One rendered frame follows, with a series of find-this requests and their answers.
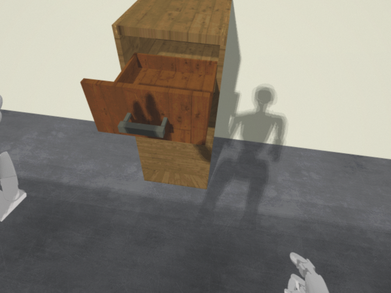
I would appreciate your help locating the right robot hand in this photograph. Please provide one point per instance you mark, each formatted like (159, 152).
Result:
(313, 283)

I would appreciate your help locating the left robot hand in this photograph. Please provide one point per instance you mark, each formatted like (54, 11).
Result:
(10, 196)

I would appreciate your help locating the handle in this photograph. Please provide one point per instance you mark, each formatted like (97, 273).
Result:
(142, 129)

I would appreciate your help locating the drawer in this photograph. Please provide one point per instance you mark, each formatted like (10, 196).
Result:
(152, 87)

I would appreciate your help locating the cabinet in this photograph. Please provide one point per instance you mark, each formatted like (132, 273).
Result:
(194, 29)

